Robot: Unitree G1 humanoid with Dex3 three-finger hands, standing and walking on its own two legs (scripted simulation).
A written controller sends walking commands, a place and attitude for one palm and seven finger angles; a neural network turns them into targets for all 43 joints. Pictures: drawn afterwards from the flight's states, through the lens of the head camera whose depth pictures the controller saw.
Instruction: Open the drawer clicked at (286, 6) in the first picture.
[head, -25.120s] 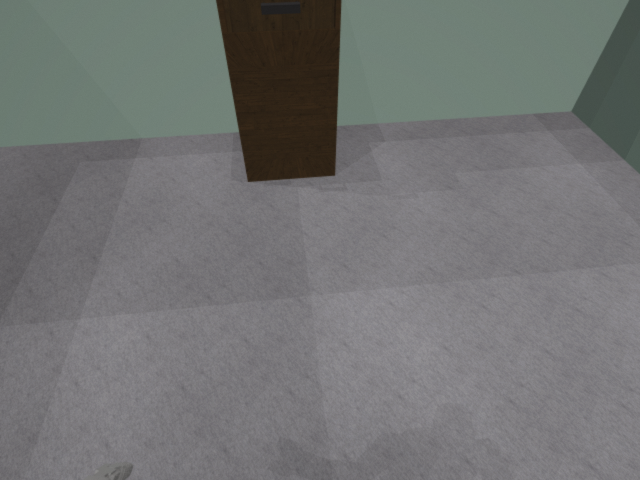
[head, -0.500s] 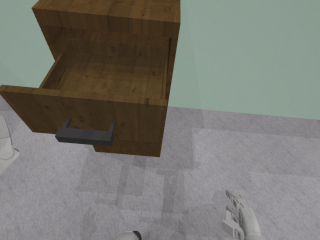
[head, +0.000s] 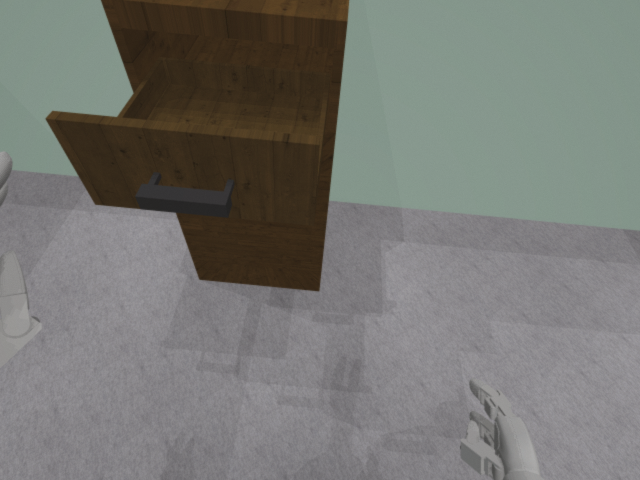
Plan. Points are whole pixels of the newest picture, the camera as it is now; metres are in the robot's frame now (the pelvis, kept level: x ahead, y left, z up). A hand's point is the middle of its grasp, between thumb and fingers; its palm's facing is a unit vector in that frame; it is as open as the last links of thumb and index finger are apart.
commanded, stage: stop stepping back and stand still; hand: left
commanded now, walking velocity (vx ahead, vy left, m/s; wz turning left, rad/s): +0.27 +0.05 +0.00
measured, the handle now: (189, 190) +0.51 +0.23 +0.03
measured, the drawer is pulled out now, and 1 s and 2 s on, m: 0.29 0.29 0.29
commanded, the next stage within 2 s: let the arm hang, fingers relaxed in 0.50 s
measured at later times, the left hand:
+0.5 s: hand out of the picture +0.14 +0.23 +0.21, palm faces +0.41 -0.80 -0.43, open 7.4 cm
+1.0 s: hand out of the picture -0.07 +0.18 -0.17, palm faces +0.11 -0.97 -0.21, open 6.9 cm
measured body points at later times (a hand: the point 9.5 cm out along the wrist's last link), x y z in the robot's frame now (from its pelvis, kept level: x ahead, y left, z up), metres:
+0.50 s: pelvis -0.05 +0.00 +0.00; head -0.06 +0.00 +0.45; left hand +0.11 +0.27 +0.24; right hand +0.10 -0.24 -0.09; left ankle -0.04 +0.10 -0.71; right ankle -0.03 -0.09 -0.73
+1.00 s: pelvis -0.05 -0.01 +0.00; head -0.02 +0.00 +0.45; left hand -0.07 +0.23 -0.15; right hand +0.00 -0.24 -0.15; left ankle -0.02 +0.11 -0.73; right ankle -0.02 -0.11 -0.73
